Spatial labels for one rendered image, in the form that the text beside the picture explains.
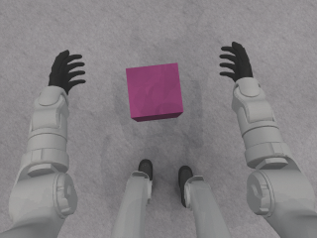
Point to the robot right hand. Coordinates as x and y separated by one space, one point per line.
241 66

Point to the left robot thigh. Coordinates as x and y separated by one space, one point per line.
131 218

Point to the robot right forearm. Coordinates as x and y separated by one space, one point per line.
265 149

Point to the robot left hand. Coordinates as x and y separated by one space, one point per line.
60 75

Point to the robot left forearm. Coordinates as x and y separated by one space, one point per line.
47 138

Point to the right robot upper arm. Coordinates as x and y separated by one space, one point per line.
285 199

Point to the carton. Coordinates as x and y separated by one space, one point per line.
154 92

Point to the robot left foot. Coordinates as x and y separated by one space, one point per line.
146 167

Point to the left robot upper arm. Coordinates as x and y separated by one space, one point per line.
39 206

